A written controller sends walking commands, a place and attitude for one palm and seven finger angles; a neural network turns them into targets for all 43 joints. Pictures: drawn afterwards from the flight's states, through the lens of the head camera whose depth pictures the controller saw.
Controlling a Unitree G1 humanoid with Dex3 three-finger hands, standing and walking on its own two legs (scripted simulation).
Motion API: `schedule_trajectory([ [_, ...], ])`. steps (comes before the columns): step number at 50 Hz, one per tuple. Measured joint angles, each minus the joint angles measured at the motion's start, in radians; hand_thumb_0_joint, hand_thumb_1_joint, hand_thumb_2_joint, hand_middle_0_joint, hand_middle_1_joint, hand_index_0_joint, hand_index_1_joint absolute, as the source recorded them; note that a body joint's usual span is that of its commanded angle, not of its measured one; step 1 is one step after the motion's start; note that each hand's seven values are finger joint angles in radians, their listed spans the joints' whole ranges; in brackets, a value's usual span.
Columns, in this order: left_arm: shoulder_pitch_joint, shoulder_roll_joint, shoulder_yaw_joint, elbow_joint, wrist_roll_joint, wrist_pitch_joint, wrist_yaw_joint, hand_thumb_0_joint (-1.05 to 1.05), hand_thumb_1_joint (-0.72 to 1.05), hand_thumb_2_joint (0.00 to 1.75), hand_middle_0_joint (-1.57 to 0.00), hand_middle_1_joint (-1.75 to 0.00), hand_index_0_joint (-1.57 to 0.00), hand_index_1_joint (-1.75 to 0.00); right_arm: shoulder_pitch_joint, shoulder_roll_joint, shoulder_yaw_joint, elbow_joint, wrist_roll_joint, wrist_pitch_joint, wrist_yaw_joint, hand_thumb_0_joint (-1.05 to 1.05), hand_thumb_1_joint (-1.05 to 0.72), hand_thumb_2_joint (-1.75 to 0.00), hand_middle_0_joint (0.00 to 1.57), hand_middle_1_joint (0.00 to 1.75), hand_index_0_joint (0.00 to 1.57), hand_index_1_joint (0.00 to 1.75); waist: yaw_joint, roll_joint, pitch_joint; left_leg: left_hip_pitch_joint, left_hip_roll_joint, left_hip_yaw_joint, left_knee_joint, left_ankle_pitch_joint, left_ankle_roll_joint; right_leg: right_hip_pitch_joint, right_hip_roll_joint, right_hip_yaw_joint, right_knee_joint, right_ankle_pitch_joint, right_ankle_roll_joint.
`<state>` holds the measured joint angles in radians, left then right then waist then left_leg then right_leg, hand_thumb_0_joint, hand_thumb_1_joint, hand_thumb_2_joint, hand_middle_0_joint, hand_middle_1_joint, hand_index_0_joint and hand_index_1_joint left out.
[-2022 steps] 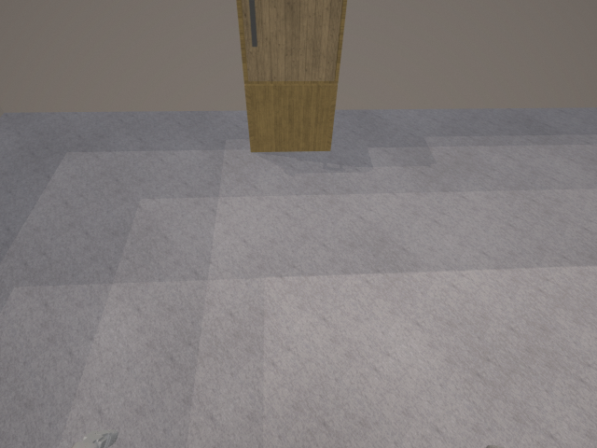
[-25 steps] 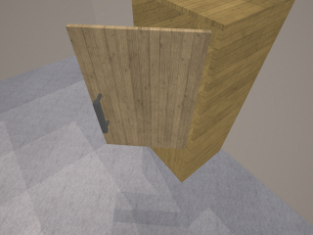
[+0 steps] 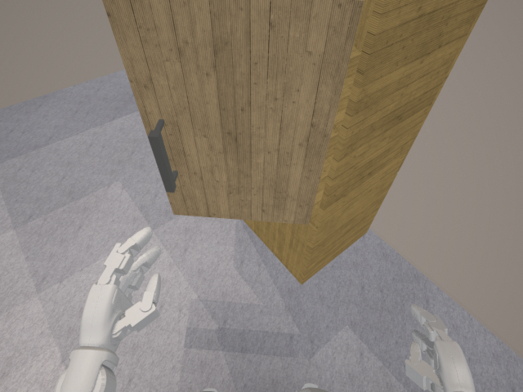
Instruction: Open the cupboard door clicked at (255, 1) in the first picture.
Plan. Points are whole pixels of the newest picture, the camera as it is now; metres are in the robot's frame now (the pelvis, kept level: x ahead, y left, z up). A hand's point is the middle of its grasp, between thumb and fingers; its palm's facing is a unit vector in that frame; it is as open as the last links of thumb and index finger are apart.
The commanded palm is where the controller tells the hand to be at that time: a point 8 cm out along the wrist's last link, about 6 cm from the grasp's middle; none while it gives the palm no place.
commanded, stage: raise the hand with hooked fingers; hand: left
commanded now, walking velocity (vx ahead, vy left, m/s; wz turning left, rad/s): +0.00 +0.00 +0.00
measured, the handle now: (165, 157) +0.59 +0.24 -0.03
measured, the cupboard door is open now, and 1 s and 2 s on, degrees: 47 47 47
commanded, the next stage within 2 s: move the hooked fingers beside the handle in 1.80 s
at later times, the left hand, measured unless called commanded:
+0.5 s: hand (121, 326) +0.22 +0.22 -0.02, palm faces -0.06 -1.00 -0.02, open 10.9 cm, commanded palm +0.19 +0.28 -0.02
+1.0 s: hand (88, 310) +0.24 +0.28 -0.02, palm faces -0.03 -1.00 -0.06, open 13.6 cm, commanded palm +0.23 +0.33 -0.01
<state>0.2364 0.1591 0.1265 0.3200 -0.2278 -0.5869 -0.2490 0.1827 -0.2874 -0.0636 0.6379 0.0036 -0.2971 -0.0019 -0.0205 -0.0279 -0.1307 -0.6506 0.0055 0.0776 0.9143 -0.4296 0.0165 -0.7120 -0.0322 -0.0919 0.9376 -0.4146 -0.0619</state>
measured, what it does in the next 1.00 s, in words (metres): stands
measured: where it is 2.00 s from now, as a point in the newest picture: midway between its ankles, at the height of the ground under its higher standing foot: outside the picture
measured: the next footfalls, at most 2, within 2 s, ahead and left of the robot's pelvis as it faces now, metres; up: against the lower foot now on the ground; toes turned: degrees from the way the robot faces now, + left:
none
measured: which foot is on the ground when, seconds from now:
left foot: down 0.00-1.00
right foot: down 0.00-1.00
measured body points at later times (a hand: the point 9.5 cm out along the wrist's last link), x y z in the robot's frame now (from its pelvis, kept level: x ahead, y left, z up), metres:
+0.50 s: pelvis -0.02 +0.01 -0.05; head +0.07 +0.02 +0.39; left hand +0.22 +0.28 -0.02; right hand +0.15 -0.20 -0.15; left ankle +0.00 +0.11 -0.69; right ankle +0.03 -0.08 -0.69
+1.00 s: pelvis -0.01 +0.04 -0.05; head +0.08 +0.06 +0.39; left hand +0.24 +0.33 -0.01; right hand +0.18 -0.21 -0.12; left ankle +0.00 +0.11 -0.69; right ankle +0.03 -0.08 -0.69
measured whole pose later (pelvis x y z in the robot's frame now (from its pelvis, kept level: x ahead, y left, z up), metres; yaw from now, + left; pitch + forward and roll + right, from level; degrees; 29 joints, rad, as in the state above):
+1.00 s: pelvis -0.01 +0.04 -0.05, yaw +0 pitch +18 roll -4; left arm 0.15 0.34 0.33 0.25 -0.33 -0.42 -0.46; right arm 0.21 -0.27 0.02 0.52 0.02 -0.22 -0.04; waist 0.00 0.01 -0.14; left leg -1.00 0.01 0.03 1.24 -0.56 0.06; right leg -0.99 -0.04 -0.13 1.15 -0.47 -0.02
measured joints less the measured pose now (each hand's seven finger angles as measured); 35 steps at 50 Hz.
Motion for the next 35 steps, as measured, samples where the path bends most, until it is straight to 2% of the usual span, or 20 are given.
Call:
schedule_trajectory([
  [2, 0.010, 0.006, 0.009, -0.001, -0.009, -0.055, -0.087, 0.00, 0.71, 0.81, -0.22, -0.43, -0.21, -0.43, -0.033, -0.010, -0.013, -0.058, 0.006, 0.009, 0.011, 0.01, -0.90, -0.90, 0.20, 0.30, 0.20, 0.30, 0.010, -0.019, -0.017, -0.091, 0.005, 0.002, 0.109, -0.059, 0.000, -0.096, 0.001, 0.008, 0.105, -0.037, 0.001],
  [5, 0.056, 0.016, 0.011, -0.031, -0.029, -0.007, -0.136, 0.00, 0.64, 0.78, -0.22, -0.48, -0.22, -0.47, -0.061, -0.018, -0.020, -0.136, 0.017, 0.038, 0.005, 0.01, -0.90, -0.90, 0.20, 0.30, 0.20, 0.30, 0.027, -0.030, -0.022, -0.191, 0.010, -0.006, 0.227, -0.094, -0.001, -0.191, 0.000, 0.002, 0.216, -0.080, -0.005],
  [9, 0.129, 0.034, 0.029, -0.125, -0.032, 0.065, -0.093, 0.01, 0.54, 0.74, -0.23, -0.54, -0.23, -0.53, -0.068, 0.003, -0.002, -0.181, 0.018, 0.059, -0.019, 0.01, -0.90, -0.90, 0.20, 0.30, 0.20, 0.30, 0.048, -0.018, -0.008, -0.269, 0.019, -0.038, 0.323, -0.148, -0.005, -0.246, 0.002, -0.029, 0.278, -0.106, -0.009],
  [12, 0.145, 0.059, 0.047, -0.211, -0.030, 0.066, -0.072, 0.01, 0.47, 0.71, -0.24, -0.58, -0.23, -0.58, -0.057, 0.032, 0.033, -0.164, 0.010, 0.065, -0.031, 0.01, -0.90, -0.90, 0.20, 0.30, 0.20, 0.30, 0.060, 0.000, -0.003, -0.309, 0.024, -0.065, 0.358, -0.156, -0.003, -0.265, 0.006, -0.056, 0.288, -0.108, -0.011],
  [14, 0.122, 0.075, 0.055, -0.236, -0.038, 0.063, -0.083, 0.01, 0.42, 0.69, -0.24, -0.61, -0.24, -0.61, -0.049, 0.051, 0.059, -0.137, 0.008, 0.066, -0.035, 0.01, -0.90, -0.90, 0.20, 0.30, 0.20, 0.30, 0.063, 0.017, -0.001, -0.331, 0.024, -0.081, 0.372, -0.156, -0.002, -0.276, 0.006, -0.072, 0.286, -0.104, -0.010],
  [16, 0.078, 0.089, 0.060, -0.234, -0.049, 0.082, -0.111, 0.01, 0.37, 0.67, -0.24, -0.64, -0.24, -0.64, -0.039, 0.068, 0.083, -0.109, 0.009, 0.068, -0.037, 0.01, -0.90, -0.90, 0.21, 0.30, 0.20, 0.30, 0.061, 0.031, 0.001, -0.351, 0.024, -0.089, 0.378, -0.152, 0.000, -0.288, 0.006, -0.079, 0.284, -0.098, -0.008],
  [20, 0.008, 0.109, 0.078, -0.197, -0.070, 0.168, -0.159, 0.01, 0.28, 0.64, -0.25, -0.70, -0.24, -0.70, -0.006, 0.097, 0.109, -0.070, 0.018, 0.081, -0.040, 0.01, -0.90, -0.90, 0.21, 0.30, 0.20, 0.30, 0.043, 0.050, 0.002, -0.363, 0.024, -0.082, 0.367, -0.140, 0.008, -0.300, 0.007, -0.073, 0.267, -0.080, -0.001],
  [23, -0.002, 0.115, 0.100, -0.176, -0.080, 0.213, -0.160, 0.00, 0.21, 0.61, -0.25, -0.75, -0.25, -0.74, 0.027, 0.103, 0.107, -0.059, 0.020, 0.085, -0.042, 0.01, -0.90, -0.90, 0.21, 0.30, 0.21, 0.30, 0.024, 0.056, 0.000, -0.353, 0.023, -0.068, 0.343, -0.131, 0.015, -0.296, 0.007, -0.059, 0.247, -0.068, 0.008],
  [29, 0.003, 0.117, 0.130, -0.154, -0.087, 0.180, -0.132, 0.00, 0.07, 0.55, -0.26, -0.84, -0.26, -0.83, 0.078, 0.062, 0.080, -0.056, 0.018, 0.074, -0.047, 0.01, -0.90, -0.90, 0.21, 0.30, 0.21, 0.30, 0.005, 0.053, -0.008, -0.340, 0.016, -0.047, 0.316, -0.123, 0.030, -0.291, 0.002, -0.038, 0.225, -0.055, 0.023],
  [35, -0.012, 0.132, 0.143, -0.124, -0.087, 0.151, -0.148, 0.00, -0.07, 0.49, -0.27, -0.93, -0.27, -0.92, 0.078, 0.012, 0.055, -0.067, 0.020, 0.071, -0.052, 0.01, -0.90, -0.90, 0.21, 0.30, 0.20, 0.30, 0.000, 0.041, -0.010, -0.344, 0.010, -0.041, 0.319, -0.128, 0.041, -0.294, -0.003, -0.031, 0.226, -0.058, 0.033],
])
